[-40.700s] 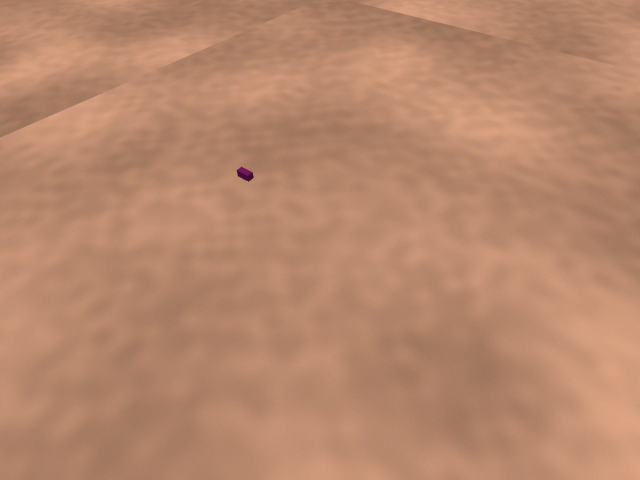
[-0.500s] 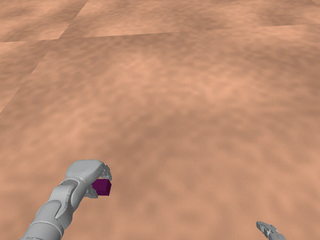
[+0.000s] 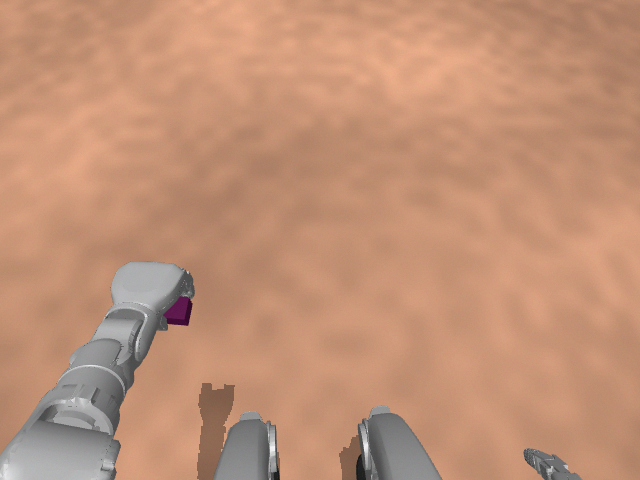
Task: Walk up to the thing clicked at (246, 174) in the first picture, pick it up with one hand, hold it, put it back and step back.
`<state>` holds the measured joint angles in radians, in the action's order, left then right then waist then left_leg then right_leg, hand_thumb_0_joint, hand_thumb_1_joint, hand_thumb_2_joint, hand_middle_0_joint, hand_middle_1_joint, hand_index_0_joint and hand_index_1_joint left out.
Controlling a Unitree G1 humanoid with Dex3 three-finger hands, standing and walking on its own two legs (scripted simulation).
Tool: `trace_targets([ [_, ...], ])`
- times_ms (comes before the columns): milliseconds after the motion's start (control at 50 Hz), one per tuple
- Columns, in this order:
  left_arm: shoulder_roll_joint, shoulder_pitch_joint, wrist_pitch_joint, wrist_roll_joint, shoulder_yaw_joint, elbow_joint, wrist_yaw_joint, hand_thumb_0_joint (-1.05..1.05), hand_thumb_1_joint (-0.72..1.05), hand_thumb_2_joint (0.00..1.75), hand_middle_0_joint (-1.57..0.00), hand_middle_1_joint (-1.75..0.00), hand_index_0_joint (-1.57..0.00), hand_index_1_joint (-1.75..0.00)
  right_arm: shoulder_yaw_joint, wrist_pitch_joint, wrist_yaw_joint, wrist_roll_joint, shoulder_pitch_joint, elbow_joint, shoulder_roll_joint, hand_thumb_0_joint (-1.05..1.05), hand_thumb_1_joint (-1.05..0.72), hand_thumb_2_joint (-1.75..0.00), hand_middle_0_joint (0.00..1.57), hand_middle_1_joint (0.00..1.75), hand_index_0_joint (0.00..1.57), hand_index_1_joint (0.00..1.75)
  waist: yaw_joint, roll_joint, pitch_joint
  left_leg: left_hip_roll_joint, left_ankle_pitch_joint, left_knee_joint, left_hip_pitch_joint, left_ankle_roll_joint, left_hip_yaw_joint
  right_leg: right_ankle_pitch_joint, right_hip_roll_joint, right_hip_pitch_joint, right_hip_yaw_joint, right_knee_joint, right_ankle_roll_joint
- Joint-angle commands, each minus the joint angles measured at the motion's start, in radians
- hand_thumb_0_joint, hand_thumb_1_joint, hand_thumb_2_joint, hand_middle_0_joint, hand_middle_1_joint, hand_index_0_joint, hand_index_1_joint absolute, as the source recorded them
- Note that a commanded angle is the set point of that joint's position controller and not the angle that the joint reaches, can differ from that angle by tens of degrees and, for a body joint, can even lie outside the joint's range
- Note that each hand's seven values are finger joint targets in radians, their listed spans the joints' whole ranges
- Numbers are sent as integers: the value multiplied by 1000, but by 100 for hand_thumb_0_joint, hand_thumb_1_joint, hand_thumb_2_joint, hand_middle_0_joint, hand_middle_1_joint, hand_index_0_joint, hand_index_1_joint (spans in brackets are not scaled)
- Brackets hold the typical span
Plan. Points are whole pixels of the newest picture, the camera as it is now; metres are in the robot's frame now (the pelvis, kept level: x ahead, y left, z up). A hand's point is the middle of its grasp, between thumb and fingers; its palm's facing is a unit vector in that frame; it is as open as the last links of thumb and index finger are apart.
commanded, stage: crouch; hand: left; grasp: from above
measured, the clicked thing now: (163, 309) +0.39 +0.23 -0.14
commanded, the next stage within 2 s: lower in 1.40 s
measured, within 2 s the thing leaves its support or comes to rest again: neither
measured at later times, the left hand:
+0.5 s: hand (196, 334) +0.41 +0.23 -0.34, palm faces -0.47 +0.04 -0.88, open 6.4 cm
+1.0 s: hand (201, 334) +0.44 +0.24 -0.43, palm faces -0.47 +0.03 -0.88, open 6.4 cm
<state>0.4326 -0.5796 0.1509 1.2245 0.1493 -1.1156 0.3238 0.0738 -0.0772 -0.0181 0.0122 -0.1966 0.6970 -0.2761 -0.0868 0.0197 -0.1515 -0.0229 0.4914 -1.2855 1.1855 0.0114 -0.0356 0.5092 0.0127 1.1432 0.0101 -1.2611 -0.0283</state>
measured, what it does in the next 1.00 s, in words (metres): lowers itself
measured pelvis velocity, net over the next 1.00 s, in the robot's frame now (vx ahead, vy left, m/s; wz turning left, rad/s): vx -0.03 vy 0.00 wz -0.09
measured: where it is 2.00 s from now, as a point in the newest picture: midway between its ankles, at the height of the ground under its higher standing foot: outside the picture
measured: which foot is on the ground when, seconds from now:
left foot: down 0.00-1.00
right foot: down 0.00-1.00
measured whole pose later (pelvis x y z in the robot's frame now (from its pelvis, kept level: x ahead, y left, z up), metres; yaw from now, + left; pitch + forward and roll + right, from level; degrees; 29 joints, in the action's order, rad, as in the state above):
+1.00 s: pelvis -0.03 +0.00 -0.26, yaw -5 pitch +37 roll -7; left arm 0.68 -0.92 0.24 1.30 -0.05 -1.37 0.36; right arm 0.00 0.03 0.12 0.12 -0.15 0.74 -0.24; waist -0.21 0.00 -0.10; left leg -0.01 0.68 -2.23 2.19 0.02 -0.12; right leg 0.71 0.04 2.11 -0.04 -2.17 -0.04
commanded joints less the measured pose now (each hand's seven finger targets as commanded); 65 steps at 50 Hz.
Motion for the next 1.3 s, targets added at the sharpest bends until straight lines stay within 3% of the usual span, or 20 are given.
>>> trace_targets([
  [0, 206, -414, -22, -21, -76, 122, 67, 0, 83, 12, -118, -14, -122, -11, 57, 50, -18, 20, -102, -65, -156, 0, -91, -90, 20, 30, 20, 30, -27, 98, -521, 25, -137, -4, -187, -21, -1, -146, 21, 57, -45, -1, 60],
  [100, 293, -471, -39, -21, -127, 128, 54, 0, 84, 13, -119, -15, -123, -12, 61, 69, -20, 29, -116, -56, -160, 0, -91, -90, 20, 30, 20, 30, -24, 110, -632, 27, -75, -110, -63, -22, -9, -92, 19, 142, -55, -126, 64],
  [140, 265, -443, -40, -24, -119, 49, 40, 0, 86, 16, -121, -15, -124, -12, 58, 75, -15, 34, -122, -48, -160, 0, -91, -90, 20, 30, 20, 30, -53, 83, -583, 28, -16, -156, 25, -26, -17, -42, 18, 221, -60, -164, 63],
  [180, 307, -506, -32, -24, -137, 68, 39, 0, 84, 18, -120, -17, -123, -14, 55, 82, -14, 37, -127, -45, -160, 0, -90, -90, 20, 30, 20, 30, -54, 101, -603, 30, 48, -194, 79, -29, -12, 8, 20, 262, -59, -193, 64],
  [260, 302, -505, -3, -23, -139, -1, 30, 0, 87, 14, -120, -14, -124, -10, 43, 101, 4, 45, -135, -32, -164, 0, -90, -90, 20, 30, 20, 30, -82, 66, -574, 34, 121, -270, 188, -34, -35, 72, 18, 373, -71, -265, 64],
  [360, 359, -566, 42, -1, -172, 10, 48, 0, 90, 15, -124, -13, -127, -9, 27, 121, 28, 60, -139, -20, -173, 0, -91, -90, 20, 30, 20, 30, -92, 152, -633, 34, 108, -364, 218, -27, -42, 64, 12, 497, -82, -370, 67],
  [440, 407, -630, 66, 27, -206, 44, 85, 0, 84, 9, -120, -10, -124, -6, 16, 129, 47, 76, -159, 1, -175, 0, -91, -90, 20, 30, 20, 30, -88, 219, -745, 36, -15, -462, 212, -30, -14, -36, 20, 516, -86, -444, 68],
  [500, 412, -631, 68, 43, -215, 13, 103, 0, 81, 14, -120, -7, -122, -5, 15, 133, 65, 88, -167, 11, -177, 0, -91, -90, 20, 30, 20, 30, -97, 228, -742, 31, -69, -520, 223, -33, -7, -75, 21, 542, -92, -479, 64],
  [520, 442, -623, 63, 50, -236, -6, 112, 0, 81, 11, -120, -7, -122, -4, 12, 133, 68, 87, -166, 13, -178, 0, -91, -90, 20, 30, 20, 30, -84, 245, -741, 32, -74, -522, 225, -29, -9, -78, 19, 554, -93, -497, 67],
  [560, 421, -627, 59, 52, -226, -14, 115, 0, 82, 12, -120, -7, -123, -4, 17, 133, 79, 94, -171, 13, -178, 0, -91, -90, 20, 30, 20, 30, -94, 249, -754, 27, -96, -556, 223, -32, -6, -94, 25, 566, -99, -515, 65],
  [740, 417, -620, 51, 31, -212, -80, 90, 0, 88, 16, -122, -13, -126, -10, 16, 129, 108, 105, -165, 17, -181, 0, -91, -90, 20, 30, 20, 30, -125, 199, -672, 23, -68, -654, 370, -44, -5, -103, 35, 587, -111, -586, 54],
  [800, 465, -649, 66, 40, -228, -72, 80, 0, 86, 14, -121, -11, -124, -8, 16, 123, 112, 104, -160, 24, -194, 0, -92, -90, 20, 30, 20, 30, -114, 213, -671, 20, -65, -678, 385, -40, -9, -94, 39, 626, -117, -621, 58],
  [860, 465, -659, 83, 50, -231, -84, 78, 0, 88, 15, -124, -10, -126, -8, 9, 119, 119, 109, -166, 25, -192, 0, -92, -91, 20, 30, 20, 30, -118, 249, -666, 18, -76, -696, 377, -33, -17, -93, 40, 660, -124, -658, 62],
  [880, 511, -679, 94, 60, -252, -57, 82, 0, 89, 13, -123, -12, -127, -8, 9, 116, 121, 111, -174, 37, -199, 0, -92, -91, 20, 30, 20, 30, -118, 253, -666, 20, -73, -708, 405, -34, -13, -96, 44, 657, -127, -669, 63],
  [900, 474, -632, 88, 60, -239, -131, 83, 0, 88, 13, -123, -10, -126, -7, 4, 117, 123, 108, -166, 26, -197, 0, -92, -91, 20, 30, 20, 30, -113, 240, -641, 19, -63, -706, 403, -31, -17, -84, 39, 676, -127, -674, 63],
  [920, 480, -667, 98, 62, -240, -90, 85, 0, 87, 14, -122, -10, -125, -8, 6, 115, 124, 111, -164, 31, -203, 0, -92, -90, 20, 30, 20, 30, -127, 250, -644, 18, -59, -714, 412, -31, -21, -80, 42, 699, -133, -688, 64],
  [1040, 539, -712, 113, 80, -264, -124, 105, 0, 87, 11, -121, -10, -124, -7, -7, 112, 130, 119, -158, 31, -210, 0, -91, -90, 20, 30, 20, 30, -127, 256, -641, 22, 4, -752, 476, -36, -9, -41, 46, 711, -138, -713, 63],
  [1080, 519, -679, 109, 77, -254, -175, 104, 0, 86, 11, -121, -11, -125, -8, -16, 115, 131, 122, -165, 33, -215, 0, -92, -91, 20, 30, 20, 30, -139, 239, -606, 21, 17, -760, 486, -36, -17, -29, 43, 737, -145, -724, 60],
  [1120, 562, -735, 120, 78, -269, -140, 111, 0, 86, 9, -121, -9, -124, -6, -21, 115, 128, 124, -157, 36, -221, 0, -91, -90, 20, 30, 20, 30, -136, 267, -638, 23, 23, -777, 497, -36, -14, -28, 47, 735, -146, -739, 61],
  [1280, 583, -708, 117, 84, -268, -213, 112, 0, 85, 11, -122, -8, -125, -6, -45, 114, 130, 132, -159, 47, -227, 0, -92, -91, 20, 30, 20, 30, -143, 260, -598, 22, 24, -821, 542, -35, -17, -27, 50, 757, -158, -780, 61],
])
